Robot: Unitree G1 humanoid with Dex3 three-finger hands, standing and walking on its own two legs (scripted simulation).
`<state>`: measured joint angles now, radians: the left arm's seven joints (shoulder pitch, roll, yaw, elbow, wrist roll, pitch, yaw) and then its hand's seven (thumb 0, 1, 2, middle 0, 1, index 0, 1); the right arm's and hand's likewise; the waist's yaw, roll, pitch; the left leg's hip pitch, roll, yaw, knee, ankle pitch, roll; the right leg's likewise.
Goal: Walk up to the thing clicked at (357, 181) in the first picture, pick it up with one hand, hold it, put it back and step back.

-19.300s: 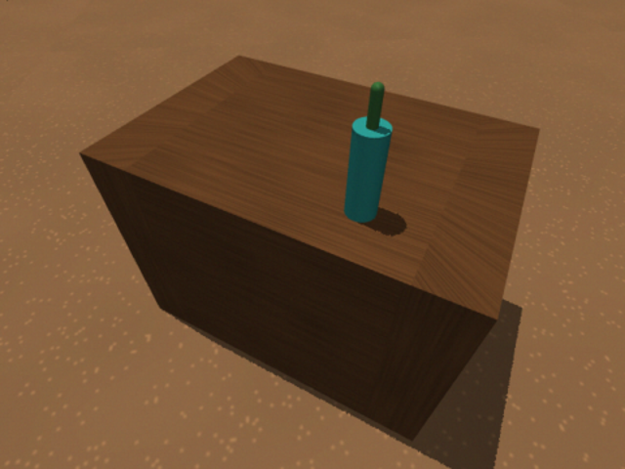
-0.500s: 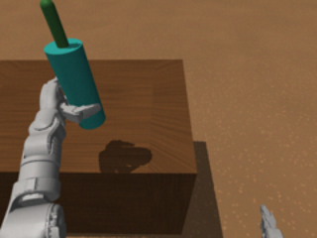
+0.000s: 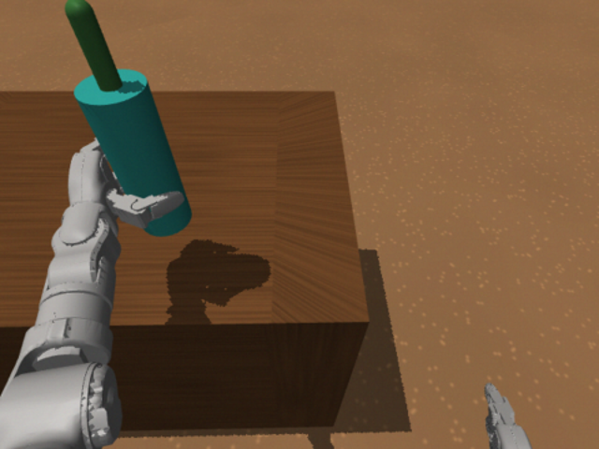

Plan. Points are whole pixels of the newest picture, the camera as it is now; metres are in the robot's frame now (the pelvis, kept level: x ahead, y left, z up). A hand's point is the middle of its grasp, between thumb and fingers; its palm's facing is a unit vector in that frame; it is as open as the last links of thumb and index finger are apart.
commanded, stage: crouch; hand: left
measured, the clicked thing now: (132, 136) +0.45 +0.18 +0.22
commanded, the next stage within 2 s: lower in 0.10 s
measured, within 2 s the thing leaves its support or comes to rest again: rests again in 1.60 s
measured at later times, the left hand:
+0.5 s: hand (158, 195) +0.47 +0.18 +0.10, palm faces +0.14 -0.99 +0.00, open 10.4 cm
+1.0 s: hand (169, 208) +0.49 +0.18 +0.06, palm faces +0.13 -0.99 +0.00, open 10.4 cm
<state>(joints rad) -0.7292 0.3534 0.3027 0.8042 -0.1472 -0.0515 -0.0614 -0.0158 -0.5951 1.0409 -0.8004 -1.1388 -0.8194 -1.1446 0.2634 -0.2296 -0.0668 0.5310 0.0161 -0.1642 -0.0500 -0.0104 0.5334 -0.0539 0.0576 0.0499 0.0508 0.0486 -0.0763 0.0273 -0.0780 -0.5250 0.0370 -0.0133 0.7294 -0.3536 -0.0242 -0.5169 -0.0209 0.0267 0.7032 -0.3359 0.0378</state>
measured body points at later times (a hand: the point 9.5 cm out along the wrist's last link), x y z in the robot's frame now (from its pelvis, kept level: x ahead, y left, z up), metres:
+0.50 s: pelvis +0.00 +0.00 -0.01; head +0.06 +0.00 +0.43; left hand +0.46 +0.24 +0.10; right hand +0.14 -0.27 -0.08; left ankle +0.00 +0.13 -0.71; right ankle +0.01 -0.15 -0.71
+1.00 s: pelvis +0.00 +0.00 -0.03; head +0.09 +0.01 +0.41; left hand +0.47 +0.23 +0.06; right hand +0.14 -0.26 -0.08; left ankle +0.00 +0.13 -0.71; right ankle +0.01 -0.15 -0.71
